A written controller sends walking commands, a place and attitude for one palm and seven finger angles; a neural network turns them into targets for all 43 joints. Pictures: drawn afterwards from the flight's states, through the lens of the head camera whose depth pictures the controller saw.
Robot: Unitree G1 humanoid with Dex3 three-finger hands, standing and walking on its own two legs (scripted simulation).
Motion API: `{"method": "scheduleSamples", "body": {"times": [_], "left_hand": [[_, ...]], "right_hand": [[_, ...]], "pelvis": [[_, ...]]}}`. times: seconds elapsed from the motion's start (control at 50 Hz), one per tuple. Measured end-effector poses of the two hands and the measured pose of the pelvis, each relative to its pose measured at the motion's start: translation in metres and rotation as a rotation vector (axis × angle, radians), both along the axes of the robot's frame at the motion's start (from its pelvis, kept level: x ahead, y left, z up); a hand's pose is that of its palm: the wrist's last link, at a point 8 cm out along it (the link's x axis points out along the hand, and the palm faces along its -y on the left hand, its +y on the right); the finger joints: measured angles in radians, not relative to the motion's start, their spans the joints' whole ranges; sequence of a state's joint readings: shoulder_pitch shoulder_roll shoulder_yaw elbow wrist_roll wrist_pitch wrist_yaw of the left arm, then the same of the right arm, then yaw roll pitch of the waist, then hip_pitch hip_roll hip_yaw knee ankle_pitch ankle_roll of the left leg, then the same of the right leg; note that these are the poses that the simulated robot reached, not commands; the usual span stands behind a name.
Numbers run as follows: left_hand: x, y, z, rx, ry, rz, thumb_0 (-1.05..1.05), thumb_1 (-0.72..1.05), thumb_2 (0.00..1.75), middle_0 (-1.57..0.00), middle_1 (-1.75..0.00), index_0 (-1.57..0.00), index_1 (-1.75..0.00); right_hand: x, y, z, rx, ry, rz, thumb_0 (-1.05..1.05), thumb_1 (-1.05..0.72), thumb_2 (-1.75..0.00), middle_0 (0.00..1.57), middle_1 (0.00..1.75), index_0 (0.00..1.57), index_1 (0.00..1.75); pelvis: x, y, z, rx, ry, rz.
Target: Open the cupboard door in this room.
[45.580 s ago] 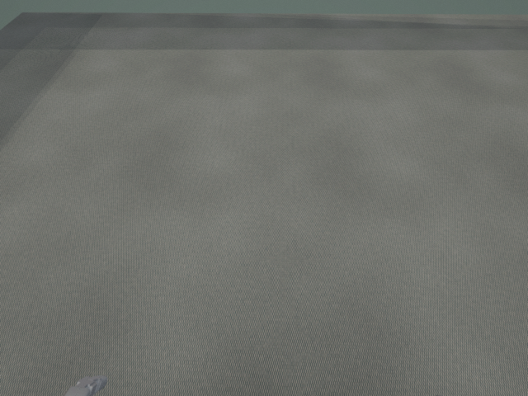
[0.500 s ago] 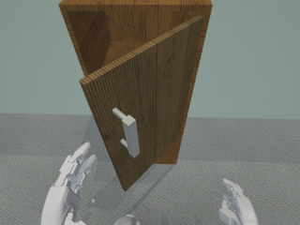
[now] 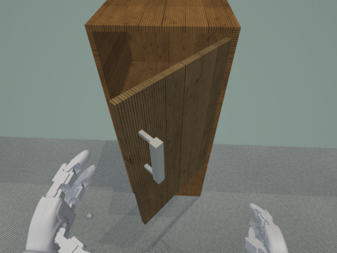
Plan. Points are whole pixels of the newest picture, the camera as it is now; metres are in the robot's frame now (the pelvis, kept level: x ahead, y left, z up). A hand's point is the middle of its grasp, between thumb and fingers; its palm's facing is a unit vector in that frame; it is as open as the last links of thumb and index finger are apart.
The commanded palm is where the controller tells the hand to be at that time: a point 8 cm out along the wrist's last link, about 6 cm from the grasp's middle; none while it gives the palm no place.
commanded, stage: draw the hand back to the body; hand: left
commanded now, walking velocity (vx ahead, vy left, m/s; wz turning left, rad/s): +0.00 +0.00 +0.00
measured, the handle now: (151, 157) +0.32 +0.07 +0.08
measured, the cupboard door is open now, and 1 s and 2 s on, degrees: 49 49 49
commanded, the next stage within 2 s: step back with the hand held close in 1.16 s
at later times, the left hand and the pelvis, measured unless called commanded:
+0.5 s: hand (43, 181) +0.20 +0.23 +0.17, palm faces +0.29 -0.89 -0.37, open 12.5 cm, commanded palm +0.15 +0.28 +0.20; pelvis +0.02 +0.02 +0.04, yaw -1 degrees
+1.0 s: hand (25, 152) +0.23 +0.26 +0.21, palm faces +0.41 -0.82 -0.39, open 7.6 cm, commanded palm +0.18 +0.30 +0.23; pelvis +0.03 +0.00 +0.06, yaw -2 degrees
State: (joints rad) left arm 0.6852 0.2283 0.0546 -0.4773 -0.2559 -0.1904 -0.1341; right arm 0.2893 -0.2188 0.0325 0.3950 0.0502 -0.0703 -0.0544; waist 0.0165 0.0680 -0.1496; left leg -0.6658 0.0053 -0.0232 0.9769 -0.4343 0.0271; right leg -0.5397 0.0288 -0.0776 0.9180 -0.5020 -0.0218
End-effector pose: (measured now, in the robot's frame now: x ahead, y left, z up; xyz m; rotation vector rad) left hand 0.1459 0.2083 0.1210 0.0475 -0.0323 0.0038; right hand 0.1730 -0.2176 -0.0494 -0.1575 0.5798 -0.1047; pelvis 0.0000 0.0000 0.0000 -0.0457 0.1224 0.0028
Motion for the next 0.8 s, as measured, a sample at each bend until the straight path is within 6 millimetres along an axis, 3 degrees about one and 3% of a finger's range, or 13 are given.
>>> {"method": "scheduleSamples", "body": {"times": [0.1, 0.24, 0.52, 0.8], "left_hand": [[0.000, 0.011, 0.011, 0.014, -0.015, 0.006, -0.01, -0.47, 0.31, -0.15, -0.30, -0.16, -0.30], [0.000, 0.032, 0.032, 0.226, 0.037, 0.171, -0.01, -0.32, 0.38, -0.16, -0.30, -0.16, -0.30], [0.020, 0.067, 0.070, 0.338, -0.005, 0.303, -0.01, 0.14, 0.58, -0.18, -0.30, -0.18, -0.30], [0.039, 0.093, 0.110, 0.412, -0.114, 0.405, 0.00, 0.63, 0.79, -0.20, -0.31, -0.20, -0.30]], "right_hand": [[0.006, 0.003, 0.007, -0.005, -0.024, 0.013, 0.02, -0.90, -0.90, 0.20, 0.30, 0.20, 0.30], [0.009, 0.012, 0.020, -0.028, -0.003, 0.000, 0.02, -0.90, -0.90, 0.20, 0.30, 0.20, 0.30], [0.016, 0.023, 0.029, -0.039, 0.056, 0.027, 0.02, -0.90, -0.90, 0.20, 0.30, 0.20, 0.30], [0.031, 0.010, 0.033, -0.045, 0.080, 0.024, 0.02, -0.90, -0.90, 0.20, 0.30, 0.20, 0.30]], "pelvis": [[0.001, 0.003, 0.004, -0.002, -0.015, 0.004], [0.005, 0.007, 0.020, 0.000, -0.056, -0.009], [0.020, 0.017, 0.046, 0.021, -0.129, -0.020], [0.031, 0.012, 0.055, 0.032, -0.151, -0.031]]}}
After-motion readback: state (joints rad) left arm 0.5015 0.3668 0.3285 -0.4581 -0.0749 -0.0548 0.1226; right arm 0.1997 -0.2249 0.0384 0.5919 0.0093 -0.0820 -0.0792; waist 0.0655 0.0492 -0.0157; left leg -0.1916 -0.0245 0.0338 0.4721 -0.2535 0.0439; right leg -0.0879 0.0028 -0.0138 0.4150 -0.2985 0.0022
